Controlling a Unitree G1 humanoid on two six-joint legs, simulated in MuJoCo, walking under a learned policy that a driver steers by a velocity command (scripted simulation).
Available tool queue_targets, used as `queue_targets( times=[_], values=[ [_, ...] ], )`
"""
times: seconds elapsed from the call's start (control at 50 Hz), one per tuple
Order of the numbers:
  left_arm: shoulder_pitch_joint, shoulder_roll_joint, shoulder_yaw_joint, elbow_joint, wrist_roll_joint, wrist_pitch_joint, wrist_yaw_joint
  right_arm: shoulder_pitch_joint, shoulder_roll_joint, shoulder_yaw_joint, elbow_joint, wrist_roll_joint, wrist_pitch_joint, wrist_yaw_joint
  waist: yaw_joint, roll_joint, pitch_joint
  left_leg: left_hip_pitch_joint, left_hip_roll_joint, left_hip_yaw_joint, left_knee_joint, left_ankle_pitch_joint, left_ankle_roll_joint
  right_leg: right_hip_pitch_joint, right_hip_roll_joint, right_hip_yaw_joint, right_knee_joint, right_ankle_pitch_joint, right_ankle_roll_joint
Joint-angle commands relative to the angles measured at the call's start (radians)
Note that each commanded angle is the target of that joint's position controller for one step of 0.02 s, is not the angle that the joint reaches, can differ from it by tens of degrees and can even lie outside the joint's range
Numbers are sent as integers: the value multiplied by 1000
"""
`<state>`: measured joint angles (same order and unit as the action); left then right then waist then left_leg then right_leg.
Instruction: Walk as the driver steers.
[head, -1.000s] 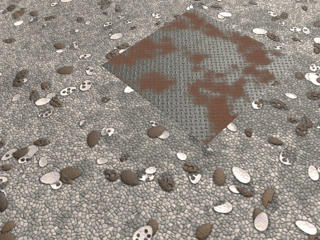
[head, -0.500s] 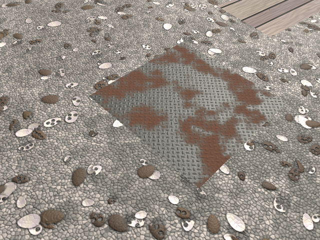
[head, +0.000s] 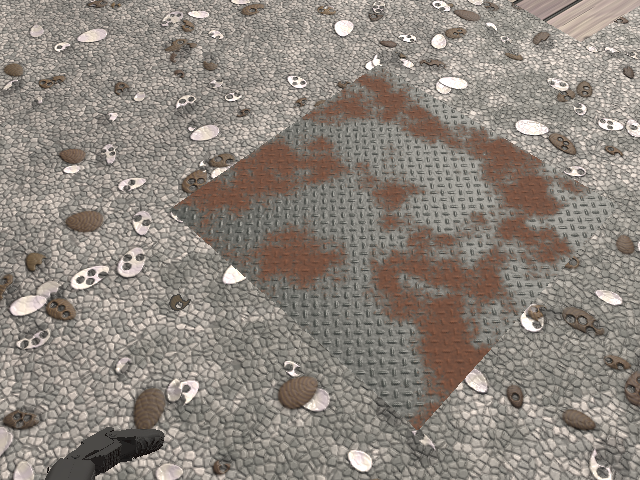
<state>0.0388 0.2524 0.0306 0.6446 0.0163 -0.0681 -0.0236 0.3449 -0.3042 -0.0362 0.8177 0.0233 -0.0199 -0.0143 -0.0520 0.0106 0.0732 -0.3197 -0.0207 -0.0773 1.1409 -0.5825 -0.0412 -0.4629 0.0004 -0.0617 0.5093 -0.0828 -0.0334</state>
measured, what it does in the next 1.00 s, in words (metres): walks ahead, turning left: left foot, then right foot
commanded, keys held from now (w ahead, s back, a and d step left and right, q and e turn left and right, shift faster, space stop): q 0.16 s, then w+q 0.40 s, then w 0.44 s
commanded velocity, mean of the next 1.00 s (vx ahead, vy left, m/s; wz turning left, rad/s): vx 0.34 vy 0.00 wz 0.39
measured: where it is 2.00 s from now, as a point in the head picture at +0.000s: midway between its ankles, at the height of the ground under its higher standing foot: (196, 356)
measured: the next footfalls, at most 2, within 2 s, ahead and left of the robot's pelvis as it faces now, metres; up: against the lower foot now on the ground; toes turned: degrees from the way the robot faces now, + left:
left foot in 0.36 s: +0.08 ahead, +0.14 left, +0.00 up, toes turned +15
right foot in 0.82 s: +0.47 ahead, +0.04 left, +0.00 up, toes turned +23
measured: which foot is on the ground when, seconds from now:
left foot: up 0.00-0.34, down 0.36-0.82, up 0.84-1.00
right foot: down 0.00-0.34, up 0.36-0.80, down 0.82-1.00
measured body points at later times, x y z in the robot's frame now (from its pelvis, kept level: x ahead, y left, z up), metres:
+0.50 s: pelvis +0.10 +0.06 +0.02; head +0.11 +0.10 +0.47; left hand +0.20 +0.37 -0.09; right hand +0.21 -0.21 -0.07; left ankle +0.04 +0.13 -0.73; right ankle +0.19 -0.09 -0.66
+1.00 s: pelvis +0.37 +0.10 +0.01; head +0.40 +0.11 +0.46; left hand +0.36 +0.39 -0.11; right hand +0.57 -0.12 -0.10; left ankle +0.26 +0.20 -0.64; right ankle +0.43 +0.02 -0.73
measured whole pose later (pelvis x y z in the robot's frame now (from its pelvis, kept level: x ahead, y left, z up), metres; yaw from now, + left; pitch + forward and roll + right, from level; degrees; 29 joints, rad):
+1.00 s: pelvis +0.37 +0.10 +0.01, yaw +24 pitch +1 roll -2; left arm 0.21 0.27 0.06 0.86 0.00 -0.10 -0.04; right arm 0.30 -0.29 -0.05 0.75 0.02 -0.06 -0.02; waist 0.01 0.04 0.04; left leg -0.46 0.05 -0.06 1.16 -0.35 0.03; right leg -0.25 0.06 -0.05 0.40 -0.17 -0.05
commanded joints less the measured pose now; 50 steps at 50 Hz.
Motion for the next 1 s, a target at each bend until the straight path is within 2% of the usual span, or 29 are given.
queue_targets(
  times=[0.02, 0.06, 0.1, 0.16, 0.26, 0.3, 0.32, 0.34, 0.36, 0.38, 0.4, 0.42, 0.46, 0.52, 0.62, 0.68, 0.72, 0.76, 0.78, 0.8, 0.82, 0.84, 0.86, 0.88, 0.9, 0.92, 0.94, 0.96, 1.0],
  values=[
    [76, 114, 38, -8, 2, 12, 13, 56, -111, -43, -71, 0, 40, -21, 30, -114, -196, -181, 97, -10, 73, 70, -39, 294, -294, 226, -188, 361, -214],
    [9, 124, 46, 1, 14, 8, 12, 90, -77, -42, -76, -3, 72, -33, -6, -147, -148, -100, 92, 33, 8, 99, -52, 143, -278, 150, -260, 246, -225],
    [-2, 146, 55, 16, 11, 5, 22, 52, -72, -43, -105, -12, 79, -35, 0, -141, -145, -99, 111, 41, -74, 162, -45, 131, -293, 111, -283, 197, -232],
    [-12, 173, 66, 35, 3, 19, 39, -28, -75, -43, -146, -17, 79, -21, 22, -118, -158, -74, 132, 52, -199, 274, -22, 155, -307, 69, -299, 86, -225],
    [11, 234, 87, 66, -38, 34, 31, -78, -106, -56, -172, -10, 70, 12, 33, -125, -137, -30, 117, 114, -364, 239, 49, 201, -339, 87, -350, -349, -174],
    [-2, 233, 88, 75, -53, 40, 26, -38, -101, -62, -148, -9, 63, 20, -1, -97, -123, 62, 91, 163, -504, 262, 88, 187, -326, 57, -310, -438, -136],
    [-3, 212, 83, 80, -54, 44, 25, 11, -99, -67, -117, -9, 60, 20, -20, -75, -118, 137, 60, 190, -567, 264, 110, 153, -293, 23, -254, -486, -108],
    [-6, 164, 71, 84, -47, 48, 22, 96, -113, -78, -76, -4, 57, 15, -43, -12, -100, 216, 43, 159, -644, 212, 146, 95, -232, -34, -109, -525, -67],
    [-32, 85, 49, 70, -28, 48, 10, 189, -180, -98, -58, 0, 48, 1, -61, 219, -75, 311, 230, -151, -799, 92, 236, -95, -119, -149, 280, -525, 11],
    [-80, 92, 52, 10, -29, 30, 6, 154, -296, -111, -105, -11, 21, 8, -39, 308, -9, 328, 380, -627, -961, -156, 396, -417, 28, -11, 478, -563, 39],
    [-117, 167, 69, 7, -47, 5, -2, 81, -231, -95, -138, -29, -10, 13, -33, 185, 14, 305, 390, -616, -1029, -183, 388, -457, -28, 112, 541, -453, 12],
    [-88, 194, 80, 18, -54, -11, -8, 29, -193, -81, -147, -26, -31, 9, 9, 170, 26, 299, 363, -527, -1018, -95, 341, -453, -52, 126, 513, -321, -4],
    [-67, 182, 81, 57, -14, -26, -2, 12, -148, -67, -150, -6, -35, 1, 22, 106, -10, 321, 294, -373, -986, 121, 272, -388, -73, 120, 429, -171, 16],
    [-94, 140, 72, 66, -14, -33, -8, 64, -144, -64, -147, -15, -42, -16, 15, 87, -48, 333, 235, -251, -974, 373, 246, -300, -38, 105, 312, -6, 51],
    [-176, 93, 50, 50, -28, -33, -24, 125, -142, -68, -123, -10, -38, -26, -27, 123, -21, 289, 199, -158, -966, 459, 226, -196, -11, 88, 87, 128, 82],
    [-228, 91, 39, 30, -32, -41, -36, 158, -142, -70, -97, -5, -33, -23, -55, 120, 17, 296, 222, -164, -950, 477, 229, -181, -15, 78, 27, 133, 69],
    [-228, 107, 40, 25, -32, -48, -42, 158, -149, -73, -85, -2, -28, -22, -51, 125, 32, 323, 243, -177, -927, 516, 224, -166, -15, 74, -8, 102, 47],
    [-188, 131, 46, 32, -33, -54, -44, 146, -158, -77, -76, -2, -22, -23, -27, 145, 26, 352, 265, -185, -895, 626, 211, -114, -10, 63, -24, 53, 19],
    [-142, 148, 54, 42, -31, -56, -40, 130, -163, -78, -77, -4, -20, -23, 0, 158, 1, 362, 261, -175, -845, 773, 201, -49, 8, 43, -29, 21, 0],
    [-47, 173, 68, 68, -27, -57, -32, 112, -161, -75, -79, -5, -16, -23, 53, 153, -63, 361, 228, -138, -735, 973, 182, 84, 37, 12, -54, 25, -28],
    [107, 212, 86, 107, -22, -55, -24, 104, -141, -66, -84, -12, -15, -22, 122, 134, -179, 286, 179, -96, -552, 1047, 152, 321, 13, 28, -32, 57, -69],
    [299, 272, 95, 131, -8, -52, -16, 112, -85, -42, -105, -36, -15, -22, 186, -5, -351, 69, 108, -70, -233, 747, 116, 643, -189, 275, 8, 13, -145],
    [365, 316, 108, 174, -10, -46, -27, 257, 18, -17, -112, -3, -34, -15, 102, -366, -468, -279, -71, -77, 90, 24, 54, 901, -390, 794, -156, -272, -294],
    [315, 208, 79, 169, -39, -49, -29, 175, -94, -36, -98, 20, -48, -14, 140, -232, -349, -391, -18, -141, 187, 27, 63, 832, -364, 810, -239, -405, -257],
    [252, 164, 67, 162, -38, -45, -21, 51, -137, -48, -122, 28, -56, -10, 144, -155, -209, -429, 29, -106, 178, 116, 75, 700, -331, 629, -240, -338, -217],
    [201, 156, 61, 155, -26, -41, -16, -9, -127, -44, -132, 13, -64, -12, 118, -60, -148, -389, 80, -67, 137, 194, 78, 567, -294, 517, -252, -205, -199],
    [171, 135, 55, 153, -16, -39, -14, -44, -119, -48, -139, -6, -69, -10, 96, -34, -101, -365, 110, -47, 82, 243, 76, 470, -259, 444, -275, -104, -196],
    [162, 128, 50, 155, -4, -41, -10, -31, -103, -48, -140, -7, -67, -4, 68, -72, -101, -315, 134, -46, 56, 271, 75, 413, -243, 404, -294, -36, -202],
    [168, 121, 47, 168, -15, -46, -6, -16, -63, -39, -136, -6, -58, 1, 48, -92, -92, -294, 151, -26, -11, 274, 63, 367, -226, 335, -336, 37, -217]
  ],
)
